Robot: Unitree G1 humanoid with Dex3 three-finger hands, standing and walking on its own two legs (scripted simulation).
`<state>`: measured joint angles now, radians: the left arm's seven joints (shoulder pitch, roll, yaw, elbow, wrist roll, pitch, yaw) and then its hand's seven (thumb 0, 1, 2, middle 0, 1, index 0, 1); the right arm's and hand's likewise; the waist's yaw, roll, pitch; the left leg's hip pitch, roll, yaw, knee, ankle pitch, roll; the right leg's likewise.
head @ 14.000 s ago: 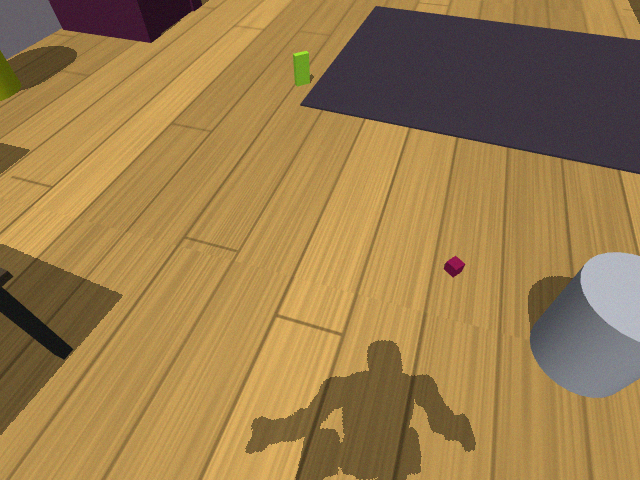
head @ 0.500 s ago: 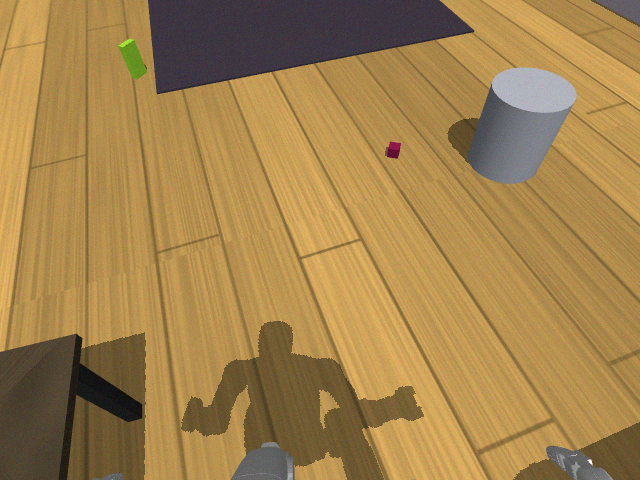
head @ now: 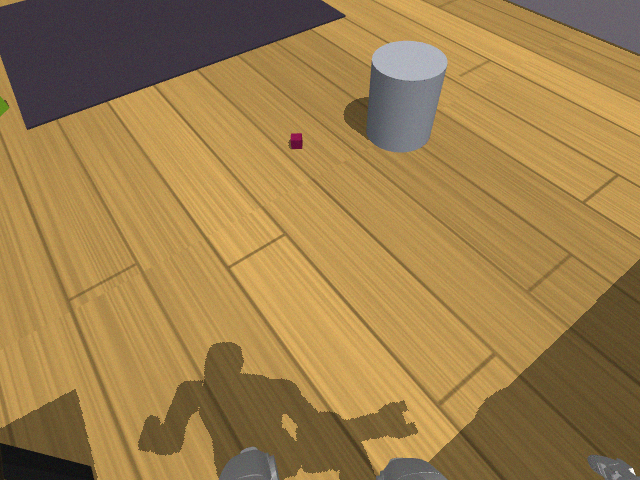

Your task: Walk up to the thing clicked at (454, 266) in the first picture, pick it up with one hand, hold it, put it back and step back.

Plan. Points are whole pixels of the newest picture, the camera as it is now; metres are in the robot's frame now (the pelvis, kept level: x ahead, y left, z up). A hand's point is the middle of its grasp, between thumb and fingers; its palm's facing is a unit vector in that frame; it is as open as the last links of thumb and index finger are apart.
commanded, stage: walk up
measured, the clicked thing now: (296, 141) +1.54 +0.07 -0.71
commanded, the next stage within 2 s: stand in 1.06 s
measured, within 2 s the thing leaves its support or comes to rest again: neither
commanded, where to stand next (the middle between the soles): +0.07 +0.00 m, yaw -9 degrees
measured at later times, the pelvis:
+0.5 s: pelvis +0.00 -0.01 +0.02, yaw -9 degrees
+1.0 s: pelvis +0.01 -0.01 +0.04, yaw -12 degrees
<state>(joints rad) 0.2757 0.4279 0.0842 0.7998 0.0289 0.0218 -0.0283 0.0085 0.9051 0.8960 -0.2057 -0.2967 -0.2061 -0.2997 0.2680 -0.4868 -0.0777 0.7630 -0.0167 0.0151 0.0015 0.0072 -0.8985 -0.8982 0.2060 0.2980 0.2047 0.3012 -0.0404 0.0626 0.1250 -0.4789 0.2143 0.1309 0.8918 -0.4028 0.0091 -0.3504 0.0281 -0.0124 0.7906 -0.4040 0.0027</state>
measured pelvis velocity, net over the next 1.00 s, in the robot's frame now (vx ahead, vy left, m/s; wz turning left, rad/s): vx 0.01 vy -0.01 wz -0.20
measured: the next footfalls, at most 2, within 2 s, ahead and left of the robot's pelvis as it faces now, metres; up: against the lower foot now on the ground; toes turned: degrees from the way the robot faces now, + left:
left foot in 0.22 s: +0.06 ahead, +0.12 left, +0.00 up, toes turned -4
